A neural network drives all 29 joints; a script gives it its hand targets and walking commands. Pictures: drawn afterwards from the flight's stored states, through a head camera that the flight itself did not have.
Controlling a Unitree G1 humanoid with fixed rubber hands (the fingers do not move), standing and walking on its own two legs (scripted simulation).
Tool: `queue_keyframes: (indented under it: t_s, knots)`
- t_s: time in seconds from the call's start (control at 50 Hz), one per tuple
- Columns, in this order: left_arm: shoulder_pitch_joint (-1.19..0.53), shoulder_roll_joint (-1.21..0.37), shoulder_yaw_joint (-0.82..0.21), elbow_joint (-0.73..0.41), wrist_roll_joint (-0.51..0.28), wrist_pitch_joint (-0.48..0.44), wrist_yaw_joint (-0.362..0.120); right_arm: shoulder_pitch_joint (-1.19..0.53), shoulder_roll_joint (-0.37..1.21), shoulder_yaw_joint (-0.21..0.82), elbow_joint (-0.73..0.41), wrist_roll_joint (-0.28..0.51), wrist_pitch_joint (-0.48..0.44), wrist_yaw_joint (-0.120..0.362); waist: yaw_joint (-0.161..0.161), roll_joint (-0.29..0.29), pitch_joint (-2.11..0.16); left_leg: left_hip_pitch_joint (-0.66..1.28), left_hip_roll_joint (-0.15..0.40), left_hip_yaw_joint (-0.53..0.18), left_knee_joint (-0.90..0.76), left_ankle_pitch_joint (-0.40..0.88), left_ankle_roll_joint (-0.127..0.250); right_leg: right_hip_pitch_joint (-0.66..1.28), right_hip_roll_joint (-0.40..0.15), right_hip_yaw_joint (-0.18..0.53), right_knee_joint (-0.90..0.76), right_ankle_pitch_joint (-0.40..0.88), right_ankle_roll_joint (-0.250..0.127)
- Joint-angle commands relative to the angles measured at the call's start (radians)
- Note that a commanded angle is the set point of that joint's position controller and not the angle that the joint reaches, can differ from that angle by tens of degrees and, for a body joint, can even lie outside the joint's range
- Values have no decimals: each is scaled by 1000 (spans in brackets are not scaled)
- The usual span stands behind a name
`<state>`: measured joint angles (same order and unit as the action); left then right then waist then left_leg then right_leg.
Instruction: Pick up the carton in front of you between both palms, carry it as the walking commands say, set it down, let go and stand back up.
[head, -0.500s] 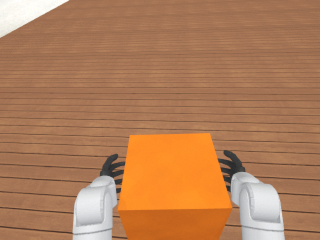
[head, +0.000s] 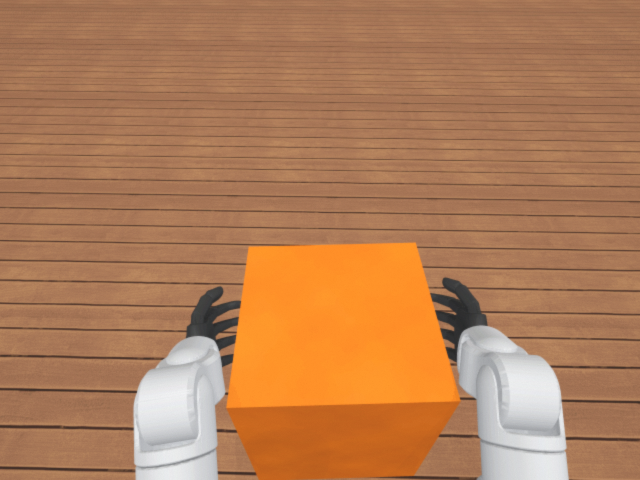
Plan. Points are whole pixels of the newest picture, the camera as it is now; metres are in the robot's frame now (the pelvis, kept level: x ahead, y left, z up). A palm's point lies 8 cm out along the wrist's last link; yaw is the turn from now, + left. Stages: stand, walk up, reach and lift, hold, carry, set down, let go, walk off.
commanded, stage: carry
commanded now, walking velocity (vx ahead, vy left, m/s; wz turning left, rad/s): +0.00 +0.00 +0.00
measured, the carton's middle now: (334, 366) +0.29 +0.00 +0.00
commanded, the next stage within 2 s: hold in 1.48 s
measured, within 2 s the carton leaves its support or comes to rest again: neither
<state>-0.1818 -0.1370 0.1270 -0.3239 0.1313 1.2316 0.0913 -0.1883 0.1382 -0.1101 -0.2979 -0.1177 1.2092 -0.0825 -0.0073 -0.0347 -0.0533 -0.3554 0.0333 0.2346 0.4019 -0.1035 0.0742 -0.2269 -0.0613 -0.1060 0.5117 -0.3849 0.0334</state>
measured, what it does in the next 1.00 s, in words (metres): stands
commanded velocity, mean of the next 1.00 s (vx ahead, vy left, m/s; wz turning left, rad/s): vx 0.00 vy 0.00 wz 0.00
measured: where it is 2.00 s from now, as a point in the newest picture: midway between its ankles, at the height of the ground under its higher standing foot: outside the picture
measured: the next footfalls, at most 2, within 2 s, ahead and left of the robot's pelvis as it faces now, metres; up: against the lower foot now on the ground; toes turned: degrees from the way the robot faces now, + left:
none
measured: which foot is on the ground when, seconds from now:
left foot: down 0.00-1.00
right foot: down 0.00-1.00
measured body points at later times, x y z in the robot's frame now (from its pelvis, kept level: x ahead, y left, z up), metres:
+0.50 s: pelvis +0.06 -0.01 -0.01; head +0.04 -0.01 +0.44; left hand +0.34 +0.14 +0.07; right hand +0.34 -0.17 +0.07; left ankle +0.07 +0.09 -0.74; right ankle -0.03 -0.12 -0.74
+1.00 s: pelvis +0.02 -0.02 +0.00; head -0.01 -0.01 +0.44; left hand +0.30 +0.13 +0.04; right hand +0.30 -0.17 +0.04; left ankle +0.07 +0.09 -0.74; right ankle -0.03 -0.12 -0.74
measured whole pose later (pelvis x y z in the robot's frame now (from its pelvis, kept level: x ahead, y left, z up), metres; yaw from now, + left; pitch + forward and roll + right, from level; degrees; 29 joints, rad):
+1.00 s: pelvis +0.02 -0.02 +0.00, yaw +0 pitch +1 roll +0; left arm -0.15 -0.13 0.11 0.02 0.21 0.92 0.04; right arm -0.15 0.13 -0.12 0.02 -0.21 0.92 -0.03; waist 0.00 0.00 -0.12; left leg -0.34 0.07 0.20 0.52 -0.20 0.03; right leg -0.18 -0.05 -0.16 0.52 -0.36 0.00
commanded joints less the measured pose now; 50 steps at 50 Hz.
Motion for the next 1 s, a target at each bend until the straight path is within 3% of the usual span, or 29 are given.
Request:
queue_keyframes:
  t_s: [0.0,0.04,0.14,0.24,0.42,0.56,0.74,0.98]
  knots:
    - [-491,-955,-765,-101,-448,-27,-266,-437,963,708,-93,424,-14,264,10,107,-400,329,196,-148,-68,147,-32,65,-68,28,-158,201,4]
    - [-498,-938,-758,-110,-443,-22,-265,-457,952,715,-102,429,-13,262,5,41,-370,288,167,-131,4,272,-50,84,-123,49,-97,344,5]
    - [-384,-884,-717,8,-411,-4,-269,-364,893,696,-8,388,12,254,9,17,-353,260,151,-132,150,535,-35,78,-109,34,-14,642,-5]
    - [-452,-914,-723,1,-426,-14,-279,-433,921,709,-14,402,5,259,11,7,-327,211,131,-119,174,497,-47,87,-106,28,2,729,-6]
    - [-446,-911,-733,-37,-433,-18,-272,-416,923,715,-41,404,0,251,11,14,-350,203,130,-128,188,397,-39,111,-108,22,14,689,-21]
    - [-427,-922,-748,17,-405,-59,-281,-401,933,729,11,382,-39,265,11,26,-307,195,140,-135,159,328,-38,73,-104,21,-12,532,-31]
    - [-425,-893,-714,106,-342,-181,-283,-400,897,686,94,318,-157,274,7,33,-249,178,141,-153,96,183,-40,31,-97,35,-64,318,-39]
    - [-439,-838,-557,307,-195,-396,-282,-414,838,530,296,172,-373,273,8,35,-222,159,142,-168,47,47,-45,-20,-99,49,-107,167,-52]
